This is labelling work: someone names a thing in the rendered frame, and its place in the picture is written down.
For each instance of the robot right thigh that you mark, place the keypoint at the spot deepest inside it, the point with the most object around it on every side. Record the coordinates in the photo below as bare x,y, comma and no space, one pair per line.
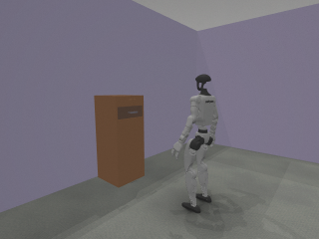
200,155

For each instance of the robot right upper arm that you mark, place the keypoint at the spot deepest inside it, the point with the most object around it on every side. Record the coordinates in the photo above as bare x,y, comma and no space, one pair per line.
215,111

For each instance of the robot right forearm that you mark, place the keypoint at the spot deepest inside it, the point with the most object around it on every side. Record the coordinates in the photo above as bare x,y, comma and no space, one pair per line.
213,126

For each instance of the robot left forearm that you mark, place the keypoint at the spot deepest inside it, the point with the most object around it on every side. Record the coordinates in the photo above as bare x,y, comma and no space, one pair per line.
187,129

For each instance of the robot left upper arm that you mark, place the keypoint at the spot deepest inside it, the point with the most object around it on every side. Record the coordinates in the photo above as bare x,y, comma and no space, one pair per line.
194,101

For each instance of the robot left thigh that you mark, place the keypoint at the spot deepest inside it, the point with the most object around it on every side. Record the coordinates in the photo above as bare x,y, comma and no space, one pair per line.
189,154

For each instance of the robot thigh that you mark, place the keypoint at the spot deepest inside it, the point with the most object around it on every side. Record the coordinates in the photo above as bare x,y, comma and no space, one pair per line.
189,154
200,155

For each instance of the robot left hand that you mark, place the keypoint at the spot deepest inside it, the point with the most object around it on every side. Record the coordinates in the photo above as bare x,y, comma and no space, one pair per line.
178,147

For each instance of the drawer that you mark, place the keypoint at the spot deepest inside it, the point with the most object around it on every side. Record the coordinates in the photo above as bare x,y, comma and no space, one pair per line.
124,112

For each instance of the cabinet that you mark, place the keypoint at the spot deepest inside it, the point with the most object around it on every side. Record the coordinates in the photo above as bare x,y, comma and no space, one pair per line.
120,142

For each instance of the robot right hand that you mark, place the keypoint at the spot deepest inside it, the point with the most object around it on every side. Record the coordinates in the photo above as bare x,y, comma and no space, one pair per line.
213,140

